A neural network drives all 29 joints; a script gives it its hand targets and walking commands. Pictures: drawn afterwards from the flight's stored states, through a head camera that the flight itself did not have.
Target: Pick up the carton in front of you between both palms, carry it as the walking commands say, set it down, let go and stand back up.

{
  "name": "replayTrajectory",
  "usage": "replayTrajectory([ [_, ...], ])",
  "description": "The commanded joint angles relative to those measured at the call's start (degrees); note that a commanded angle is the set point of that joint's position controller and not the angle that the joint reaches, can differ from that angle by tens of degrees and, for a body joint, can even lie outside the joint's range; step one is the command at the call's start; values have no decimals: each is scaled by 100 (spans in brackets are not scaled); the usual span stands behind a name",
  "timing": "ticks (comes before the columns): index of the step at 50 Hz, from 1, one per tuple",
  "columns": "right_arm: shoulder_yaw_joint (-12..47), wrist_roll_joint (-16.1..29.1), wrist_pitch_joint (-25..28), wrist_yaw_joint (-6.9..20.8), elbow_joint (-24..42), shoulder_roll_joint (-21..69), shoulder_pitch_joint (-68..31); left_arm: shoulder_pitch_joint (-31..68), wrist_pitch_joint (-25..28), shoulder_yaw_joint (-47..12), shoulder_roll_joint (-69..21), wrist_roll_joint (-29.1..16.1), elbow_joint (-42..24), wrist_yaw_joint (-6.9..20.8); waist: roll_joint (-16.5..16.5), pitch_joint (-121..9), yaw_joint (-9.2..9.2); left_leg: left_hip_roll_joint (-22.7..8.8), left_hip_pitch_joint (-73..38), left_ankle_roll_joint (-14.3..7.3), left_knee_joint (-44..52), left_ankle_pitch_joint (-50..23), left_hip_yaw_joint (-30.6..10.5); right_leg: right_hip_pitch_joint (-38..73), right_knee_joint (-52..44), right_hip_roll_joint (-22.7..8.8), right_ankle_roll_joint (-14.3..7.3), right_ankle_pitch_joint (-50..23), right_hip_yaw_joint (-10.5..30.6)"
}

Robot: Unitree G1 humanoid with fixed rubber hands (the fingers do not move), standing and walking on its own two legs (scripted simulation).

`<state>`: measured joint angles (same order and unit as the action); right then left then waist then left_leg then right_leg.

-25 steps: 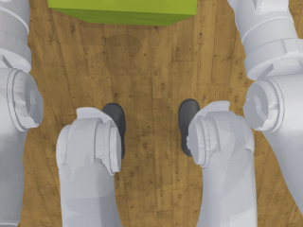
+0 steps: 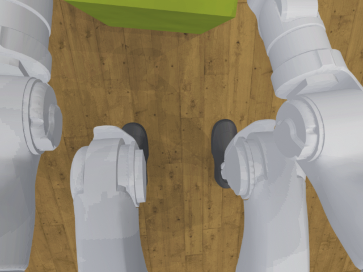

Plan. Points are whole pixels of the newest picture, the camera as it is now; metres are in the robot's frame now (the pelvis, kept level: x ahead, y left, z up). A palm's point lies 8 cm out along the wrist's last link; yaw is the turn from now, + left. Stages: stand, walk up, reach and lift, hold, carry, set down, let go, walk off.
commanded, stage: reach and lift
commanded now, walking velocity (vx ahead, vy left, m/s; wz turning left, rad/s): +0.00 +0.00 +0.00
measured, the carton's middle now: out of the picture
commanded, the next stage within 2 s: none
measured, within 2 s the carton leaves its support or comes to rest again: leaves its support in 0.30 s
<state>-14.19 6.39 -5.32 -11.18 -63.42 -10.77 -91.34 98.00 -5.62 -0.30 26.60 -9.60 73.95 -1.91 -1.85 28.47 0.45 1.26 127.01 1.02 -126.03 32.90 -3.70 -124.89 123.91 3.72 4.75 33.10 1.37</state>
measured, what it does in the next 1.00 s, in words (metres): rises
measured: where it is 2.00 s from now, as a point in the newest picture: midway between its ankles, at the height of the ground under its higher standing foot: (181, 167)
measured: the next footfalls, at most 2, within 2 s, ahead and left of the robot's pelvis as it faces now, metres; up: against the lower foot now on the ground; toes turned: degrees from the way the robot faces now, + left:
none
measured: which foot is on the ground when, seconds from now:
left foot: down 0.00-1.00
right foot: down 0.00-1.00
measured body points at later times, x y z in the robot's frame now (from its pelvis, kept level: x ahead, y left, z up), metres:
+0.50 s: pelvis +0.01 -0.01 +0.02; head +0.34 +0.05 +0.32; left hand +0.56 +0.21 -0.09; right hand +0.56 -0.10 -0.09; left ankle +0.11 +0.13 -0.34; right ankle +0.12 -0.14 -0.34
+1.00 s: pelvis +0.01 -0.01 +0.13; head +0.27 +0.03 +0.50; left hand +0.51 +0.20 +0.07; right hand +0.52 -0.10 +0.07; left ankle +0.11 +0.13 -0.34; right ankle +0.12 -0.14 -0.34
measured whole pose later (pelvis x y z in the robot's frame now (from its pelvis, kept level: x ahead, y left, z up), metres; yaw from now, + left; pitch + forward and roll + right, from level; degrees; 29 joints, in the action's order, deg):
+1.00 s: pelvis +0.01 -0.01 +0.13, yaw +3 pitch +43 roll -2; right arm -30.7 -12.4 -22.7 -5.5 -34.6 4.1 -59.8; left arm 63.4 -24.5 23.3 4.5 13.4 41.2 0.2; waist -2.2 -8.1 0.1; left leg 5.6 113.2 3.5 -97.0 26.6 -5.9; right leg -111.6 96.8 7.0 5.1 28.2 5.6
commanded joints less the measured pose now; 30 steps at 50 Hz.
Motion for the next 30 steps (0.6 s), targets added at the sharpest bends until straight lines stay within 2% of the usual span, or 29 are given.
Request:
replayTrajectory([
  [1, 563, -375, -196, 1065, 804, 3332, -2542, 2405, -159, -377, -3896, 191, -843, 1128, 518, -6427, -125, 277, -2918, 17, 1004, -1358, 405, 3061, -582, 412, -264, -1450, -638],
  [4, 627, -537, -465, 1579, 1071, 4415, -2647, 2067, -362, -218, -5109, 302, -1126, 1607, 281, -6196, -13, 353, -2569, -59, 922, -1480, 503, 2756, -487, 454, -322, -1452, -682],
  [5, 629, -553, -537, 1671, 1088, 4678, -2527, 2021, -410, -182, -5265, 342, -1241, 1688, 173, -6180, 67, 353, -2459, -75, 935, -1469, 534, 2785, -468, 454, -329, -1468, -690],
  [8, 773, -440, -604, 1795, 1253, 5099, -2462, 1906, -500, -212, -5638, 327, -1536, 1784, 48, -6476, 143, 381, -2527, -130, 937, -1707, 536, 2648, -412, 464, -336, -1656, -736],
  [12, 1242, 6, -611, 1811, 1657, 5598, -2641, 2064, -526, -652, -6059, 81, -2291, 1703, 130, -7698, 236, 404, -3368, -104, 871, -2598, 606, 2749, -344, 508, -322, -2275, -798],
  [16, 1894, 397, -692, 1686, 2390, 6042, -2881, 2412, -596, -1148, -6519, -247, -3567, 1504, 370, -10019, 328, 443, -5035, -40, 860, -3807, 642, 3048, -445, 563, -261, -2894, -885],
  [18, 2138, 454, -789, 1640, 2829, 6266, -2964, 2403, -738, -1284, -6783, -262, -4047, 1417, 559, -11152, 349, 489, -5894, -15, 916, -4314, 642, 3057, -594, 604, -218, -3014, -931],
  [19, 2237, 417, -849, 1628, 3005, 6330, -2966, 2327, -817, -1337, -6992, -238, -4198, 1374, 602, -11551, 280, 515, -6068, 22, 976, -4389, 666, 3128, -698, 635, -195, -3070, -946],
  [20, 2341, 400, -898, 1586, 3200, 6462, -2903, 2128, -909, -1380, -7143, -172, -4278, 1326, 670, -11799, 313, 558, -6134, 60, 1071, -4383, 735, 3167, -804, 666, -183, -3033, -949],
  [22, 2372, 267, -1010, 1563, 3334, 6521, -2708, 1684, -1091, -1330, -7405, 5, -4175, 1290, 702, -11627, 242, 617, -5863, 108, 1329, -4046, 806, 3173, -1063, 699, -165, -2794, -942],
  [24, 2142, -16, -1122, 1590, 3040, 6564, -2365, 1169, -1247, -1058, -7588, 275, -3684, 1335, 633, -10720, 151, 664, -5142, 148, 1675, -3242, 867, 2982, -1382, 714, -165, -2253, -933],
  [27, 1357, -660, -1280, 1685, 2296, 6590, -1863, 688, -1383, -360, -7688, 857, -2689, 1488, 510, -8959, 7, 704, -3713, 126, 2212, -1686, 937, 2683, -1884, 712, -211, -1237, -886],
  [30, 695, -1155, -1388, 1757, 1895, 6470, -1693, 640, -1439, 263, -7576, 1311, -2304, 1590, 474, -8293, -17, 711, -3246, 58, 2607, -1023, 922, 2656, -2315, 720, -262, -782, -822],
])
